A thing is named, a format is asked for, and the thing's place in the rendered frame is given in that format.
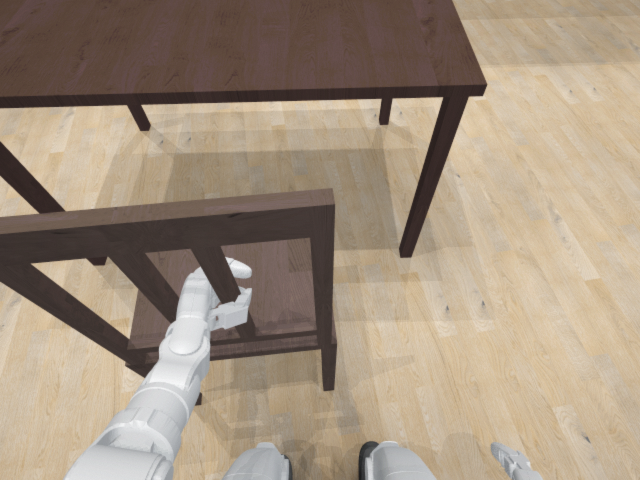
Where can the robot right hand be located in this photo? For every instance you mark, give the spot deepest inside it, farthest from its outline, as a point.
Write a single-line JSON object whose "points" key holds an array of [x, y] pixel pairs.
{"points": [[516, 465]]}

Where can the table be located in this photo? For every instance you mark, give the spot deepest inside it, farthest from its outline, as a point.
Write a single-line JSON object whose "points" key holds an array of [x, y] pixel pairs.
{"points": [[68, 53]]}

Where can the robot shin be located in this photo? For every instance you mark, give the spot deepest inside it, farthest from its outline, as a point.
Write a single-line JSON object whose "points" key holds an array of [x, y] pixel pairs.
{"points": [[386, 444], [266, 445]]}

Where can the robot left forearm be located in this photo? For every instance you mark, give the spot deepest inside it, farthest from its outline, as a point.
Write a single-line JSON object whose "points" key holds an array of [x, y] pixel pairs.
{"points": [[162, 405]]}

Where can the left robot shin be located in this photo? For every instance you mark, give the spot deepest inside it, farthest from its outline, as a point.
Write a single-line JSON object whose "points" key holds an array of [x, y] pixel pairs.
{"points": [[266, 445]]}

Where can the right robot shin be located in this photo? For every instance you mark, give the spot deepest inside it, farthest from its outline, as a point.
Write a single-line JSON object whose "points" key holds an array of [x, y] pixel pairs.
{"points": [[386, 444]]}

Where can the chair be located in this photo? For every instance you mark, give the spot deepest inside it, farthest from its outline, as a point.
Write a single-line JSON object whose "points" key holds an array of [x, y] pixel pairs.
{"points": [[287, 239]]}

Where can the left robot upper arm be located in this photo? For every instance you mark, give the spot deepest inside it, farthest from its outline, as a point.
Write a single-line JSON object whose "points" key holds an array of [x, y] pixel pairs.
{"points": [[103, 462]]}

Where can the robot left hand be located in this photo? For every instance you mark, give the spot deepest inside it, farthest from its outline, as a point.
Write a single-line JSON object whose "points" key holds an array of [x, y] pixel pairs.
{"points": [[198, 297]]}

